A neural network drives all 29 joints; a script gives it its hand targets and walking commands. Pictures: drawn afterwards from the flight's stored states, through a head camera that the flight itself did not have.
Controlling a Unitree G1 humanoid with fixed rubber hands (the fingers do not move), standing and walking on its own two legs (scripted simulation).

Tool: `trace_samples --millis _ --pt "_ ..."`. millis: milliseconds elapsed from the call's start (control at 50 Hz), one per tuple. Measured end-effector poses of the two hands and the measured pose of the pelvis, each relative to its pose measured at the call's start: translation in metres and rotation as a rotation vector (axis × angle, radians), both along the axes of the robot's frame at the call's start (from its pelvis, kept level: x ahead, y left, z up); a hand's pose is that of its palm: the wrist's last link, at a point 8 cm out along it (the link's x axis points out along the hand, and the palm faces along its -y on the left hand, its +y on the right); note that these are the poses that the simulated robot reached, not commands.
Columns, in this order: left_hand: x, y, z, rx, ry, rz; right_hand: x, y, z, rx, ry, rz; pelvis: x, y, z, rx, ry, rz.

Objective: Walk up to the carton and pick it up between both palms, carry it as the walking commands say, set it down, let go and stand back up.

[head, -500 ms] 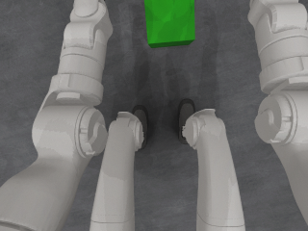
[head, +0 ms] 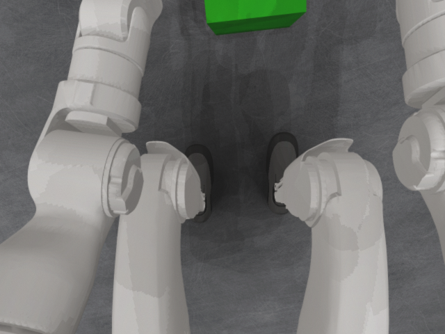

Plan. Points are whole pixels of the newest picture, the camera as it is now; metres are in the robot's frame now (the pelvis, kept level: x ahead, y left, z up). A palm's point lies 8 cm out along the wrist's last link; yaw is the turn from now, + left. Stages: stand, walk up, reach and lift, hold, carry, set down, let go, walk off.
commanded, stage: reach and lift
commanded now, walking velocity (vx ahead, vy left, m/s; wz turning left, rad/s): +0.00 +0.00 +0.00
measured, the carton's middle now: out of the picture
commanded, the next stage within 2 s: none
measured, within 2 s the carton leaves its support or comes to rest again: neither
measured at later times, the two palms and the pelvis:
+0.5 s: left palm out of the picture +0.57 +0.11 -0.28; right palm out of the picture +0.56 -0.19 -0.29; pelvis +0.01 +0.00 -0.09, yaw +0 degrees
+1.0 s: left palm out of the picture +0.57 +0.10 -0.28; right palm out of the picture +0.57 -0.18 -0.29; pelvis +0.02 +0.01 -0.09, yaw +1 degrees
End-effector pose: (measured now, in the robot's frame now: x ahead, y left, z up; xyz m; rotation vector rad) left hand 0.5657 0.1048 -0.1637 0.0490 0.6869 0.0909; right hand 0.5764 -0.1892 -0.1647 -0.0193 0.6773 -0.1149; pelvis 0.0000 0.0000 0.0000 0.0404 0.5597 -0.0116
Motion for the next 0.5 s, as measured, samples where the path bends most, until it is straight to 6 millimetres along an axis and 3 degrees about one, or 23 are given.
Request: trace_samples --millis 140,300,420,500 --pt "0.009 0.002 -0.033 -0.027 0.02 0.011 0.002 -0.004 -0.03 -0.023 0.038 0.011 0.0 -0.003 -0.03 -0.001 0.004 0.004" --pt "-0.005 -0.001 -0.086 -0.021 0.087 -0.028 -0.006 -0.003 -0.082 0.001 0.081 0.014 0.005 -0.001 -0.054 -0.013 0.036 0.011" --pt "0.001 0.002 -0.109 -0.009 0.073 -0.029 -0.013 0.0 -0.118 -0.015 0.103 0.027 0.007 0.002 -0.074 -0.013 0.05 0.019" --pt "0.005 0.004 -0.12 -0.023 0.074 -0.025 -0.012 -0.005 -0.127 -0.047 0.113 0.032 0.009 0.003 -0.086 -0.016 0.048 0.019"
